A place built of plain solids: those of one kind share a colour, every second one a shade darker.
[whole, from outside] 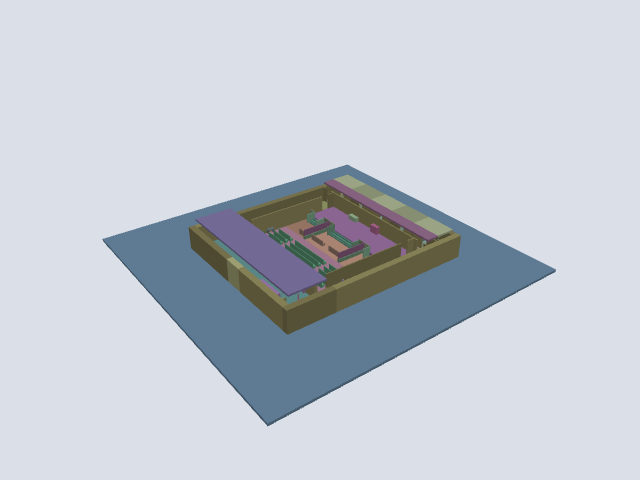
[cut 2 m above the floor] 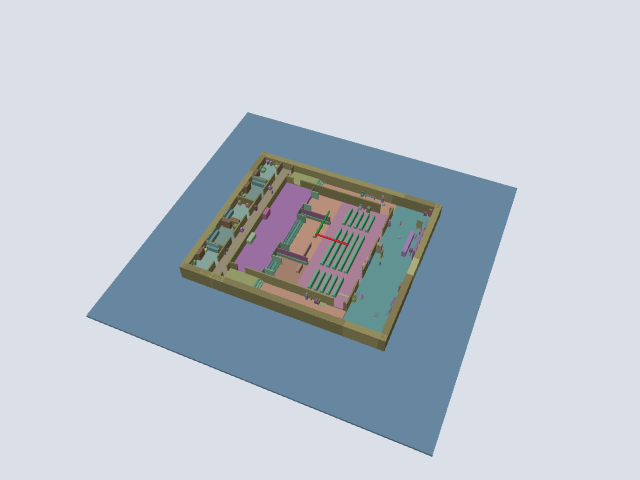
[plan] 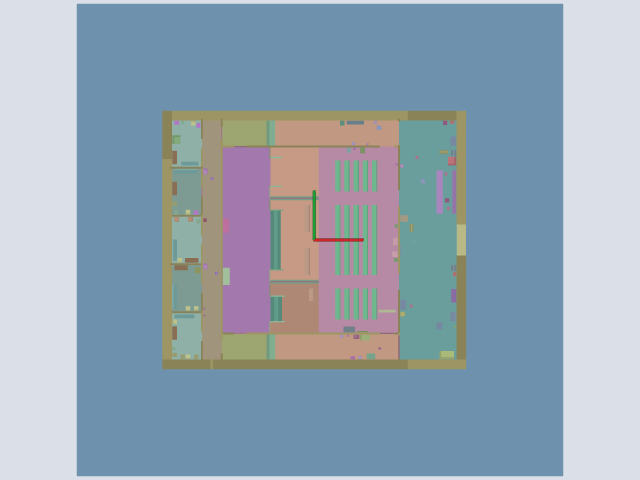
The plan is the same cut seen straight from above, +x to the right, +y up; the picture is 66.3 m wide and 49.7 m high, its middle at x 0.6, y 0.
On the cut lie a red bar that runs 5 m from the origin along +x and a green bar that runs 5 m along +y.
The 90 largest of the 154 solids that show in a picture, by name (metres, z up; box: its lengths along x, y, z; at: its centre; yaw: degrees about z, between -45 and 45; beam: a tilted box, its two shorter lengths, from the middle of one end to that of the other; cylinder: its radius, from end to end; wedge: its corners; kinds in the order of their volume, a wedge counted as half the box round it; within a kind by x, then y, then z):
{
 "ground_under_all_1": {"box": [50.36, 48.92, 0.4], "at": [0.6, 0.0, -0.75]},
 "wall_1": {"box": [1.0, 6.79, 3.79], "at": [-15.23, -9.98, 1.3]},
 "wall_2": {"box": [1.0, 6.79, 3.79], "at": [-15.23, -4.99, 1.3]},
 "wall_3": {"box": [1.0, 6.79, 3.79], "at": [-15.23, 0.0, 1.3]},
 "wall_4": {"box": [1.0, 6.79, 3.79], "at": [-15.23, 4.99, 1.3]},
 "wall_5": {"box": [1.0, 6.79, 3.79], "at": [-15.23, 9.98, 1.3]},
 "wall_6": {"box": [5.0, 1.0, 3.79], "at": [-13.23, -12.88, 1.3]},
 "wall_7": {"box": [3.4, 0.2, 3.79], "at": [-13.23, -7.49, 1.3]},
 "wall_8": {"box": [3.4, 0.2, 3.79], "at": [-13.23, -2.5, 1.3]},
 "wall_9": {"box": [3.4, 0.2, 3.79], "at": [-13.23, 2.5, 1.3]},
 "wall_10": {"box": [3.4, 0.2, 3.79], "at": [-13.23, 7.49, 1.3]},
 "wall_11": {"box": [5.0, 1.0, 3.79], "at": [-13.23, 12.88, 1.3]},
 "wall_12": {"box": [0.2, 2.12, 3.79], "at": [-11.63, -11.52, 1.3]},
 "wall_13": {"box": [0.2, 2.12, 3.79], "at": [-11.63, -8.44, 1.3]},
 "wall_14": {"box": [0.2, 2.12, 3.79], "at": [-11.63, -6.53, 1.3]},
 "wall_15": {"box": [0.2, 2.12, 3.79], "at": [-11.63, -3.45, 1.3]},
 "wall_16": {"box": [0.2, 4.04, 3.79], "at": [-11.63, -2.5, 1.3]},
 "wall_17": {"box": [0.2, 2.12, 3.79], "at": [-11.63, 1.54, 1.3]},
 "wall_18": {"box": [0.2, 2.12, 3.79], "at": [-11.63, 3.45, 1.3]},
 "wall_19": {"box": [0.2, 2.12, 3.79], "at": [-11.63, 6.53, 1.3]},
 "wall_20": {"box": [0.2, 2.12, 3.79], "at": [-11.63, 8.44, 1.3]},
 "wall_21": {"box": [0.2, 2.12, 3.79], "at": [-11.63, 11.52, 1.3]},
 "wall_22": {"box": [0.2, 2.12, 3.79], "at": [-11.63, 11.52, 1.3]},
 "wall_23": {"box": [3.85, 1.0, 3.79], "at": [-10.61, -12.88, 1.3]},
 "wall_24": {"box": [3.85, 1.0, 3.79], "at": [-10.61, 12.88, 1.3]},
 "wall_25": {"box": [0.2, 19.55, 3.79], "at": [-9.58, 0.0, 1.3]},
 "wall_26": {"box": [1.37, 0.2, 3.79], "at": [-9.0, -9.68, 1.3]},
 "wall_27": {"box": [1.37, 0.2, 3.79], "at": [-9.0, 9.68, 1.3]},
 "wall_28": {"box": [20.16, 1.0, 3.79], "at": [-0.4, -12.88, 1.3]},
 "wall_29": {"box": [20.16, 1.0, 3.79], "at": [-0.4, 12.88, 1.3]},
 "wall_30": {"box": [13.81, 0.2, 3.79], "at": [-0.11, -9.68, 1.3]},
 "wall_31": {"box": [13.81, 0.2, 3.79], "at": [-0.11, 9.68, 1.3]},
 "wall_32": {"box": [0.2, 4.7, 3.79], "at": [8.78, -7.53, 1.3]},
 "wall_33": {"box": [0.2, 4.6, 3.79], "at": [8.78, -7.48, 1.3]},
 "wall_34": {"box": [0.2, 6.95, 3.79], "at": [8.78, 0.0, 1.3]},
 "wall_35": {"box": [0.2, 6.95, 3.79], "at": [8.78, 0.0, 1.3]},
 "wall_36": {"box": [0.2, 4.6, 3.79], "at": [8.78, 7.48, 1.3]},
 "wall_37": {"box": [0.2, 4.7, 3.79], "at": [8.78, 7.53, 1.3]},
 "wall_38": {"box": [7.85, 1.0, 3.79], "at": [11.8, -12.88, 1.3]},
 "wall_39": {"box": [7.85, 1.0, 3.79], "at": [11.8, 12.88, 1.3]},
 "wall_40": {"box": [1.0, 11.78, 3.79], "at": [15.23, -7.49, 1.3]},
 "wall_41": {"box": [1.0, 11.78, 3.79], "at": [15.23, 7.49, 1.3]},
 "floor_stage_1": {"box": [5.05, 19.35, 1.18], "at": [-7.05, 0.0, -0.01]},
 "floor_parterre_1": {"box": [8.31, 19.35, 0.6], "at": [4.62, 0.0, -0.3]},
 "floor_dressing_1": {"box": [3.2, 4.99, 1.18], "at": [-13.23, -9.98, -0.01]},
 "floor_dressing_2": {"box": [3.2, 4.99, 1.18], "at": [-13.23, -4.99, -0.01]},
 "floor_dressing_3": {"box": [3.2, 4.99, 1.18], "at": [-13.23, 0.0, -0.01]},
 "floor_dressing_4": {"box": [3.2, 4.99, 1.18], "at": [-13.23, 4.99, -0.01]},
 "floor_dressing_5": {"box": [3.2, 4.99, 1.18], "at": [-13.23, 9.98, -0.01]},
 "floor_foyer_1": {"box": [6.05, 24.95, 0.6], "at": [11.8, 0.0, -0.3]},
 "floor_back_corridor_1": {"box": [2.05, 24.95, 1.18], "at": [-10.61, 0.0, -0.01]},
 "floor_lift_1": {"box": [5.0, 5.15, 0.6], "at": [-2.03, -7.1, -0.3]},
 "floor_lift_2": {"box": [5.0, 8.25, 0.6], "at": [-2.03, 0.0, -0.3]},
 "floor_lift_3": {"box": [5.0, 5.15, 0.6], "at": [-2.03, 7.1, -0.3]},
 "ceil_foyer_1": {"box": [6.05, 24.95, 0.3], "at": [11.8, 0.0, 4.55]},
 "floor_promenade_1": {"box": [12.81, 2.8, 0.6], "at": [2.38, -11.07, -0.3]},
 "floor_promenade_2": {"box": [12.81, 2.8, 0.6], "at": [2.38, 11.07, -0.3]},
 "floor_walk_1": {"box": [4.65, 2.8, 1.18], "at": [-7.25, -11.07, -0.01]},
 "floor_walk_2": {"box": [4.65, 2.8, 1.18], "at": [-7.25, 11.07, -0.01]},
 "ceil_dressing_1": {"box": [3.2, 4.99, 0.3], "at": [-13.23, -9.98, 3.98]},
 "ceil_dressing_2": {"box": [3.2, 4.99, 0.3], "at": [-13.23, -4.99, 3.98]},
 "ceil_dressing_3": {"box": [3.2, 4.99, 0.3], "at": [-13.23, 0.0, 3.98]},
 "ceil_dressing_4": {"box": [3.2, 4.99, 0.3], "at": [-13.23, 4.99, 3.98]},
 "ceil_dressing_5": {"box": [3.2, 4.99, 0.3], "at": [-13.23, 9.98, 3.98]},
 "ceil_back_corridor_1": {"box": [2.05, 24.95, 0.3], "at": [-10.61, 0.0, 3.98]},
 "door_leaf_1": {"box": [0.97, 3.2, 3.87], "at": [15.24, 0.0, 1.33]},
 "seats_parterre_1": {"box": [0.44, 7.25, 0.45], "at": [2.39, 0.0, 0.22]},
 "seats_parterre_2": {"box": [0.44, 7.25, 0.45], "at": [3.34, 0.0, 0.22]},
 "seats_parterre_3": {"box": [0.44, 7.25, 0.45], "at": [4.29, 0.0, 0.22]},
 "seats_parterre_4": {"box": [0.44, 7.25, 0.45], "at": [5.24, 0.0, 0.22]},
 "seats_parterre_5": {"box": [0.44, 7.25, 0.45], "at": [6.19, 0.0, 0.22]},
 "bar_foyer_1": {"box": [0.65, 4.5, 1.1], "at": [12.97, 4.97, 0.55]},
 "bar_foyer_2": {"box": [0.4, 4.5, 2.1], "at": [14.5, 4.97, 1.05]},
 "tread_1": {"box": [0.36, 6.05, 1.03], "at": [-4.35, 0.0, -0.08]},
 "tread_2": {"box": [0.4, 2.5, 1.03], "at": [-4.33, -7.12, -0.08]},
 "tread_3": {"box": [0.36, 6.05, 0.89], "at": [-3.99, 0.0, -0.15]},
 "tread_4": {"box": [0.36, 6.05, 0.74], "at": [-3.63, 0.0, -0.23]},
 "costume_rail_dressing_1": {"box": [0.5, 1.4, 1.66], "at": [-14.45, -9.62, 1.4]},
 "costume_rail_dressing_2": {"box": [0.5, 1.4, 1.66], "at": [-14.45, 5.34, 1.4]},
 "costume_rail_dressing_3": {"box": [0.5, 1.4, 1.66], "at": [-14.45, 8.54, 1.4]},
 "costume_rail_dressing_4": {"box": [1.4, 0.5, 1.66], "at": [-13.78, -2.88, 1.4]},
 "costume_rail_dressing_5": {"box": [1.4, 0.5, 1.66], "at": [-12.68, -2.12, 1.4]},
 "floor_tongue_1": {"box": [5.0, 0.4, 1.18], "at": [-2.03, -4.33, -0.01]},
 "floor_tongue_2": {"box": [5.0, 0.4, 1.18], "at": [-2.03, 4.33, -0.01]},
 "rail_tongue_1": {"box": [5.0, 0.12, 2.23], "at": [-2.03, -4.33, 0.52]},
 "rail_tongue_2": {"box": [5.0, 0.12, 2.23], "at": [-2.03, 4.33, 0.52]},
 "piano_stage_1": {"box": [0.62, 1.5, 1.25], "at": [-9.14, 1.49, 1.2]},
 "dressing_table_dressing_1": {"box": [0.5, 2.55, 0.77], "at": [-14.45, -5.86, 0.96]},
 "prop_table_stage_1": {"box": [0.7, 1.8, 0.77], "at": [-9.1, -3.76, 0.96]},
 "tread_walk_1": {"box": [0.3, 2.6, 1.18], "at": [-4.78, 11.07, -0.01]}
}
